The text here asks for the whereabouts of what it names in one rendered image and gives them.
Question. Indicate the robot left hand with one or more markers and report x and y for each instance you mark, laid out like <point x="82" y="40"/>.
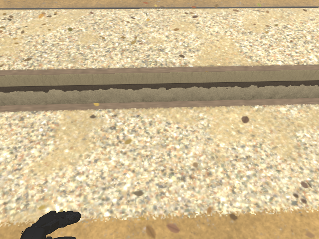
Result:
<point x="50" y="222"/>

